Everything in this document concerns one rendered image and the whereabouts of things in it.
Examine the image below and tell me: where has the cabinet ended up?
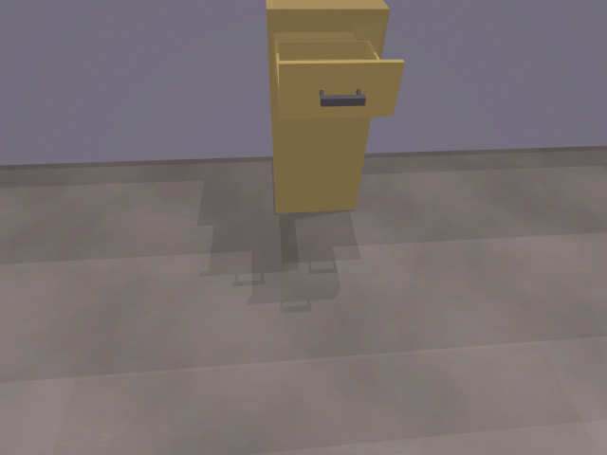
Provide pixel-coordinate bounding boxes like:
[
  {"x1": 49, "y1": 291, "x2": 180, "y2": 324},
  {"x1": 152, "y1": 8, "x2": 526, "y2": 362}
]
[{"x1": 266, "y1": 0, "x2": 390, "y2": 213}]

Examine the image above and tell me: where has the drawer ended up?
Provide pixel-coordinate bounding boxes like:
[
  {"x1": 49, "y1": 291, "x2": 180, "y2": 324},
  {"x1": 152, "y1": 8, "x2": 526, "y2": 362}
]
[{"x1": 275, "y1": 41, "x2": 405, "y2": 119}]

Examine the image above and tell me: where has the handle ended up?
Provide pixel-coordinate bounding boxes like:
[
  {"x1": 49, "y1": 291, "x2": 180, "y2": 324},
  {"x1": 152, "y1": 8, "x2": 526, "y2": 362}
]
[{"x1": 320, "y1": 89, "x2": 366, "y2": 107}]

